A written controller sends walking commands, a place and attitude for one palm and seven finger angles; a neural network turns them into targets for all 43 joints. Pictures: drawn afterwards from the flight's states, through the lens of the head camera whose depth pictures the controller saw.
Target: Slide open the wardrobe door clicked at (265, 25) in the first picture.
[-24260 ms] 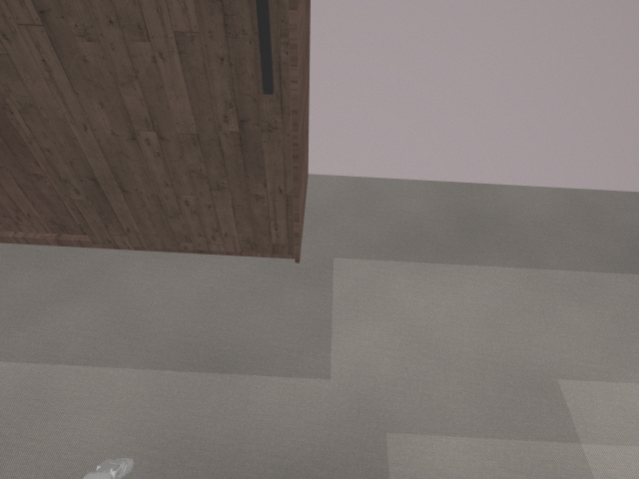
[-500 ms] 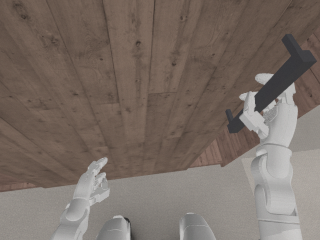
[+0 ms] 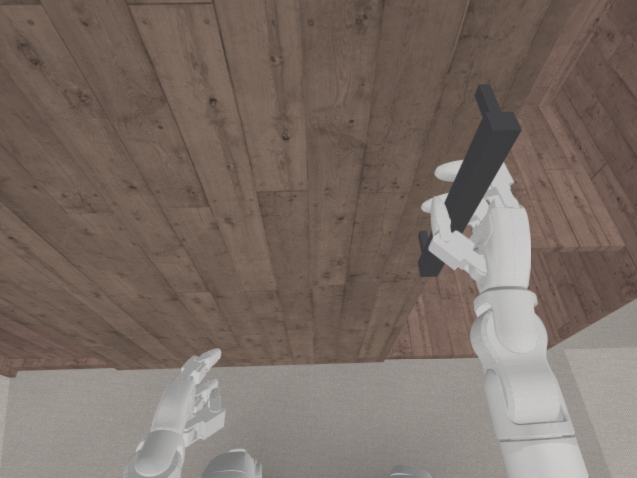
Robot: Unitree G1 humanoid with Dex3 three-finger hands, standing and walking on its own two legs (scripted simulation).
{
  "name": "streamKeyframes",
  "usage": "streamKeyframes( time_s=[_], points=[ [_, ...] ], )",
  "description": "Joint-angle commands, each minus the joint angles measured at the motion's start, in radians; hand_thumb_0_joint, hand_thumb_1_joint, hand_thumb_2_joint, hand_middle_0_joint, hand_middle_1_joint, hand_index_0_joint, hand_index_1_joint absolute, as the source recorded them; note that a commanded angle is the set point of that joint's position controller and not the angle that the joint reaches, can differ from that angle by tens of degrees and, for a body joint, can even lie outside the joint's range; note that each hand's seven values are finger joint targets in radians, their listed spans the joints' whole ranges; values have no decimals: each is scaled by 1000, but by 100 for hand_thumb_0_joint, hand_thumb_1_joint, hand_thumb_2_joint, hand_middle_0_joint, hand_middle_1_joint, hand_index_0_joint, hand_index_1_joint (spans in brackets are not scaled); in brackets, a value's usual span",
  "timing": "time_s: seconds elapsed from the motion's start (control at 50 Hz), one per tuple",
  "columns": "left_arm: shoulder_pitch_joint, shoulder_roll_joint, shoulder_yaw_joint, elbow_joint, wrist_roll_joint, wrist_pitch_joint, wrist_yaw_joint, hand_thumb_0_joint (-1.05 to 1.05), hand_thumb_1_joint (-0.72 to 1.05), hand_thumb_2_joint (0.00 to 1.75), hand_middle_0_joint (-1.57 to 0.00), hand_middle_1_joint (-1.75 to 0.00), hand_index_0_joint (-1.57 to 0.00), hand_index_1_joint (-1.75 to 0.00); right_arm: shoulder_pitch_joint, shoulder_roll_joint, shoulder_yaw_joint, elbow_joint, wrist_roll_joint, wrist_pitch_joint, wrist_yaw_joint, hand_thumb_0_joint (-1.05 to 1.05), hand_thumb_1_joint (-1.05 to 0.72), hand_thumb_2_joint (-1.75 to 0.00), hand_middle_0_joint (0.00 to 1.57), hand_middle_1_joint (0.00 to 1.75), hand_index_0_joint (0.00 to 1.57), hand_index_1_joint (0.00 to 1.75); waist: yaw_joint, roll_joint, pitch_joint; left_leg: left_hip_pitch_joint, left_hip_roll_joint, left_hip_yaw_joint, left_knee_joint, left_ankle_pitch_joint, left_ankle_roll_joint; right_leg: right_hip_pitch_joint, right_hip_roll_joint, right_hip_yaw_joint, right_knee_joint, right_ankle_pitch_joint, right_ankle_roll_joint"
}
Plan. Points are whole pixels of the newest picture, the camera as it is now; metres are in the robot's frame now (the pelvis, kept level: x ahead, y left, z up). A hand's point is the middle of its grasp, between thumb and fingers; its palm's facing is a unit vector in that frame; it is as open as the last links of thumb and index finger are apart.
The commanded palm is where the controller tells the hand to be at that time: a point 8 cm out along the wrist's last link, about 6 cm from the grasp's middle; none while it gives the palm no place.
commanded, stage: step sideways, sliding the door along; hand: right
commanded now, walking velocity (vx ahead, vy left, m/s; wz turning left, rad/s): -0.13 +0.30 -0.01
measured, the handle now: (451, 198) +0.39 -0.16 +0.12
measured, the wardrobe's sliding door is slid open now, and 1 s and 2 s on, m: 0.44 0.63 0.63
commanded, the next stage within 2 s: stop walking and hold the door there in 0.96 s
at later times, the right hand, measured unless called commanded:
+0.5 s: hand (311, 239) +0.34 +0.00 +0.12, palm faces +0.09 +1.00 -0.04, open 6.1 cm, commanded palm +0.31 +0.00 +0.12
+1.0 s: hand (244, 235) +0.34 +0.07 +0.12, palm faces +0.29 +0.95 -0.03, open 6.3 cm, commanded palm +0.31 +0.09 +0.11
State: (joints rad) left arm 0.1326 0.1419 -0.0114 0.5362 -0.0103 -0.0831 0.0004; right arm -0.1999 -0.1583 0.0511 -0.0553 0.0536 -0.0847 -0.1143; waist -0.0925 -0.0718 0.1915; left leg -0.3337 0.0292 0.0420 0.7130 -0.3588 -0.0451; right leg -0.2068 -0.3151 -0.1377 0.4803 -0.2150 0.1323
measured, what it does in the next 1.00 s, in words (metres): steps to the left: left foot, then right foot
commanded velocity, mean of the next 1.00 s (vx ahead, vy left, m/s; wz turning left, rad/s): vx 0.07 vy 0.30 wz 0.01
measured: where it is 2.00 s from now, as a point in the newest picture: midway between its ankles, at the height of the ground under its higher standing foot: outside the picture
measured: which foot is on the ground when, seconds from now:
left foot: up 0.00-0.02, down 0.04-0.26, up 0.28-0.62, down 0.64-0.80, up 0.82-1.00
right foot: down 0.00-0.06, up 0.08-0.26, down 0.28-0.66, up 0.68-0.80, down 0.82-1.00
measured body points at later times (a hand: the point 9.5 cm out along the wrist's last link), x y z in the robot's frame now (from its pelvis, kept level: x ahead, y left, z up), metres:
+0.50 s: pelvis -0.05 +0.13 +0.00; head +0.02 +0.11 +0.45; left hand +0.11 +0.36 -0.10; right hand +0.33 -0.05 +0.13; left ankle -0.03 +0.33 -0.66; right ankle -0.03 -0.01 -0.74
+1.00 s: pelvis -0.06 +0.28 +0.00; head +0.03 +0.24 +0.43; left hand +0.15 +0.49 -0.11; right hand +0.32 +0.02 +0.13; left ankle -0.02 +0.46 -0.65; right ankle -0.03 +0.13 -0.74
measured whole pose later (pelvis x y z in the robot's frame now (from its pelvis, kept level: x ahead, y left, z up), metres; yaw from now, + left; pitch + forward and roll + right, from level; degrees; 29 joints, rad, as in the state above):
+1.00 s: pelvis -0.06 +0.28 +0.00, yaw -3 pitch -3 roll +5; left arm 0.11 0.20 0.04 0.64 -0.04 -0.03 0.01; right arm -0.58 -0.22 -0.07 0.30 0.10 -0.03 -0.15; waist -0.13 -0.04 0.24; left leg -0.51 0.06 0.04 1.11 -0.40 -0.03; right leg -0.28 -0.23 -0.08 0.59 -0.25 0.06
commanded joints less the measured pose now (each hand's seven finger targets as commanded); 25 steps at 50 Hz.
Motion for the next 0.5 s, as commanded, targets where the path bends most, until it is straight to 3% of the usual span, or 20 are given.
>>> streamKeyframes(
  time_s=[0.0, 0.02, 0.04, 0.06, 0.08, 0.1, 0.12, 0.18, 0.2, 0.22, 0.24, 0.26, 0.28, 0.3, 0.32, 0.34, 0.38, 0.42, 0.48],
  points=[
    [-68, 138, 54, -119, -37, -61, 19, 0, 90, 90, -20, -30, -20, -30, -393, 22, 134, -329, -35, -121, 49, 0, -90, -90, 45, 140, 45, 140, 104, -29, -472, 191, -3, 38, -383, 418, 10, 186, 59, -5, 204, 304, -144],
    [-93, 109, 40, -117, -40, -60, 29, 0, 90, 90, -20, -30, -20, -30, -401, -11, 132, -328, -41, -120, 40, 0, -90, -90, 45, 140, 45, 140, 107, 160, -460, 274, 116, -70, -379, 777, 61, 12, 149, -20, 313, -106, -141],
    [-146, 78, 18, -118, -23, -66, 41, 0, 90, 90, -20, -30, -20, -30, -409, -36, 125, -362, -42, -124, 27, 0, -90, -90, 45, 140, 45, 140, 84, 248, -445, 286, 251, -167, -315, 1045, 113, -168, 215, -9, 460, -429, -94],
    [-110, 107, 48, -110, -11, -67, 54, 0, 90, 90, -20, -30, -20, -30, -337, -20, 126, -346, -33, -116, 28, 0, -90, -90, 45, 140, 45, 140, 39, 487, -528, 333, 274, -266, -275, 1170, 180, -212, 288, 68, 642, -502, -90],
    [-108, 124, 61, -86, -3, -78, 67, 0, 90, 90, -20, -30, -20, -30, -350, -40, 96, -370, -30, -120, 24, 0, -90, -90, 45, 140, 45, 140, 55, 554, -552, 428, 271, -263, -214, 1273, 220, -267, 286, 121, 703, -509, -96],
    [-106, 108, 46, -61, -5, -70, 74, 0, 90, 90, -20, -30, -20, -30, -392, -17, 87, -388, -24, -133, 15, 0, -90, -90, 45, 140, 45, 140, 79, 458, -546, 504, 264, -213, -176, 1270, 242, -317, 273, 114, 675, -468, -94],
    [-113, 110, 38, -42, -6, -60, 71, 0, 90, 90, -20, -30, -20, -30, -426, -22, 69, -372, -25, -140, 4, 0, -90, -90, 45, 140, 45, 140, 91, 366, -530, 500, 251, -178, -168, 1222, 242, -300, 265, 94, 557, -441, -92],
    [-90, 125, 49, -40, 2, -9, 73, 0, 90, 90, -20, -30, -20, -30, -447, -52, 26, -303, -31, -154, 15, 0, -90, -90, 45, 140, 45, 140, 101, 324, -544, 387, 182, -115, -132, 1034, 203, -107, 274, 4, 193, -186, -90],
    [-76, 134, 57, -44, 4, -3, 77, 0, 90, 90, -20, -30, -20, -30, -476, -31, 53, -305, -27, -159, 28, 0, -90, -90, 45, 140, 45, 140, 112, 276, -562, 273, 166, -108, -96, 886, 179, 43, 249, 4, 62, -45, -98],
    [-62, 159, 69, -48, 0, 9, 78, 0, 90, 90, -20, -30, -20, -30, -494, -26, 73, -297, -16, -160, 37, 0, -90, -90, 45, 140, 45, 140, 139, 149, -559, 84, 133, -78, -8, 610, 127, 248, 152, 74, -68, 179, -127],
    [-63, 209, 90, -69, 4, 3, 71, 0, 90, 90, -20, -30, -20, -30, -491, 11, 98, -289, 0, -158, 55, 0, -90, -90, 45, 140, 45, 140, 125, -130, -572, -226, 6, -26, 191, 49, 34, 454, -170, 415, -95, 651, -264],
    [-86, 202, 87, -77, -1, 1, 45, 0, 90, 90, -20, -30, -20, -30, -520, 27, 101, -243, -15, -154, 60, 0, -90, -90, 45, 140, 45, 140, 100, -94, -591, -244, -14, -116, 379, -193, 35, 431, -307, 546, -84, 748, -355],
    [-99, 188, 79, -68, -2, -5, 37, 0, 90, 90, -20, -30, -20, -30, -604, -1, 72, -267, -15, -155, 63, 0, -90, -90, 45, 140, 45, 140, 112, -39, -551, -309, 4, -139, 470, -146, 34, 427, -297, 508, -82, 717, -361],
    [-108, 193, 74, -63, 6, -5, 30, 0, 90, 90, -20, -30, -20, -30, -669, -7, 88, -306, -10, -153, 70, 0, -90, -90, 45, 140, 45, 140, 119, -134, -520, -361, 42, -155, 513, -125, 26, 396, -281, 481, -68, 693, -348],
    [-129, 190, 71, -52, 6, -5, 24, 0, 90, 90, -20, -30, -20, -30, -701, 8, 103, -292, -10, -148, 72, 0, -90, -90, 45, 140, 45, 140, 107, -171, -494, -358, 60, -156, 521, -86, 27, 359, -257, 436, -71, 623, -342],
    [-109, 204, 76, -27, -2, 2, 22, 0, 90, 90, -20, -30, -20, -30, -664, 13, 102, -204, -16, -128, 72, 0, -90, -90, 45, 140, 45, 140, 107, -159, -446, -363, 65, -131, 508, -24, 17, 319, -215, 336, -79, 546, -319],
    [-58, 216, 88, -24, -6, 13, 27, 0, 90, 90, -20, -30, -20, -30, -652, 42, 118, -134, -17, -97, 77, 0, -90, -90, 45, 140, 45, 140, 109, -128, -452, -280, 52, -65, 412, 46, 8, 265, -143, 206, -84, 446, -275],
    [-49, 220, 88, -40, -9, 13, 37, 0, 90, 90, -20, -30, -20, -30, -682, 55, 130, -108, -15, -84, 79, 0, -90, -90, 45, 140, 45, 140, 113, -143, -453, -169, 40, -7, 276, 53, 7, 210, -103, 129, -97, 389, -247],
    [-28, 215, 84, -41, -16, 9, 44, 0, 90, 90, -20, -30, -20, -30, -702, 51, 121, -57, -3, -87, 73, 0, -90, -90, 45, 140, 45, 140, 125, -235, -468, -66, 4, 65, 88, -5, 3, 220, -78, 82, -72, 425, -239]
  ],
)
